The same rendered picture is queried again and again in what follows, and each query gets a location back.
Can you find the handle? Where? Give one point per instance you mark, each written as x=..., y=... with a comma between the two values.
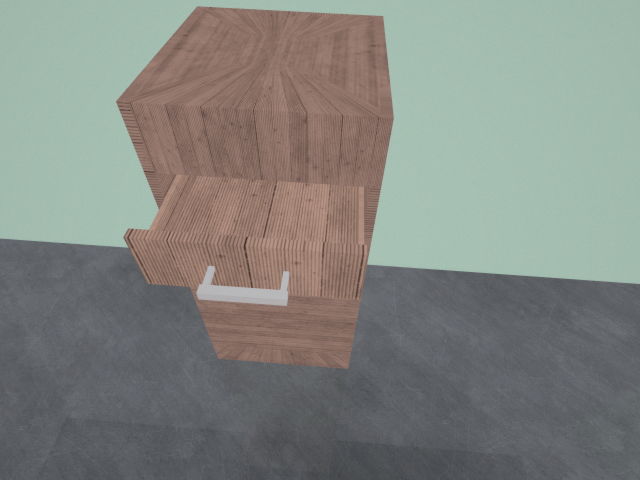
x=206, y=291

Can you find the drawer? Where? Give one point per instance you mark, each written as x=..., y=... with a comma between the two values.
x=253, y=230

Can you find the cabinet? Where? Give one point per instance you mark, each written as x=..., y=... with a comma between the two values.
x=269, y=95

